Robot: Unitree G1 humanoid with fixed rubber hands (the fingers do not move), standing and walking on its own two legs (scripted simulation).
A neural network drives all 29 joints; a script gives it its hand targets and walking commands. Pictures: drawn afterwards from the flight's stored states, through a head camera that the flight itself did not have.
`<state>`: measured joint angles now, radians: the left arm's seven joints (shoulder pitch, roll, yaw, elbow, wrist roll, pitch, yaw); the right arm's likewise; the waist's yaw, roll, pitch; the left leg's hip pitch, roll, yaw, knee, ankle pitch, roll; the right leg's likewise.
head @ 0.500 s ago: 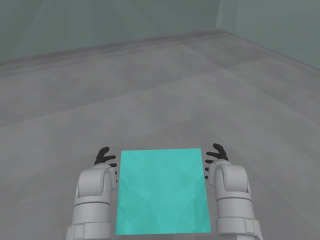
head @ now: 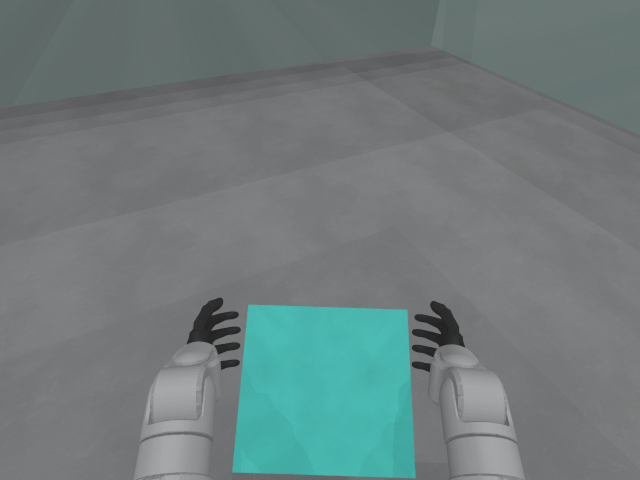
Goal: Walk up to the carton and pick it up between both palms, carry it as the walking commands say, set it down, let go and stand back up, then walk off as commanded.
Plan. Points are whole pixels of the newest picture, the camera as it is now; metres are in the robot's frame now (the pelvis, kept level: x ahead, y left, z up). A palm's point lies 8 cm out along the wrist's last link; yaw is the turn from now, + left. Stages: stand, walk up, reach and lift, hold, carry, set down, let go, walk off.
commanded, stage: carry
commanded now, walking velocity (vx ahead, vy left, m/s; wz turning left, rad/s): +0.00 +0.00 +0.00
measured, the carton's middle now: (324, 385) +0.30 -0.01 -0.08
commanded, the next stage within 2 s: hold in 0.32 s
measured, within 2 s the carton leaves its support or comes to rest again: neither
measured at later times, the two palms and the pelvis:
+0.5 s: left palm (203, 352) +0.28 +0.15 +0.04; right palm (448, 354) +0.28 -0.16 +0.03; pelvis +0.00 +0.00 +0.00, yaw +0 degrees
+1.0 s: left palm (229, 343) +0.32 +0.13 +0.01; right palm (454, 349) +0.31 -0.19 +0.00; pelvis +0.04 -0.03 +0.01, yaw -2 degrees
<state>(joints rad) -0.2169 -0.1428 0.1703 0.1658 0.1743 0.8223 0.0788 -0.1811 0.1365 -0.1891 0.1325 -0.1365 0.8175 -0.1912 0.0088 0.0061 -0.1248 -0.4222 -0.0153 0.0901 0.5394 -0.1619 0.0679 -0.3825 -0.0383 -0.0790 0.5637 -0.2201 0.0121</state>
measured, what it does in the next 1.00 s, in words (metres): stands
